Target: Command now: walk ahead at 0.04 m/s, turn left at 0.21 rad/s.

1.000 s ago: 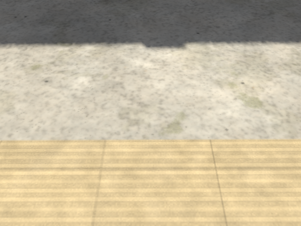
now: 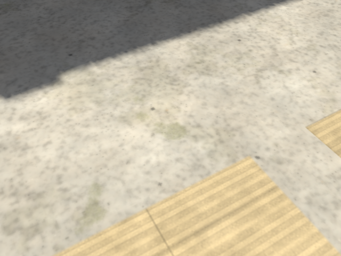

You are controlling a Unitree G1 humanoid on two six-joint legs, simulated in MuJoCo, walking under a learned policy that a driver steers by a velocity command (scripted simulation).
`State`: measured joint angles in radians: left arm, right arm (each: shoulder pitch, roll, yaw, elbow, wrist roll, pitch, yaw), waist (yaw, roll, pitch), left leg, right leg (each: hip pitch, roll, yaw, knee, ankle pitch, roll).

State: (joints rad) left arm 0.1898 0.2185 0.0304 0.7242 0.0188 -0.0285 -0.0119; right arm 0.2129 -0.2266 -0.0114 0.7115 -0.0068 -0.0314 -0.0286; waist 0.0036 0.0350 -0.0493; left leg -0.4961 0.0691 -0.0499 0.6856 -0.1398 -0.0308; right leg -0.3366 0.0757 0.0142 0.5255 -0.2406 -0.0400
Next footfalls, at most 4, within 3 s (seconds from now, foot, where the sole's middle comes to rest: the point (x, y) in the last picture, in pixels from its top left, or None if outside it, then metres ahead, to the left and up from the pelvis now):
0.34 right None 0.13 -0.10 -0.77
0.76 left None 0.30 0.24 -0.77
1.14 right None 0.37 0.00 -0.77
2.48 right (125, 201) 0.76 0.23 -0.77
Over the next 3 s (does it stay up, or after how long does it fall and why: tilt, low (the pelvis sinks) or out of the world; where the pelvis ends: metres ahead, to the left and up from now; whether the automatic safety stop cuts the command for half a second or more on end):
stays up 0.80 0.39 0.00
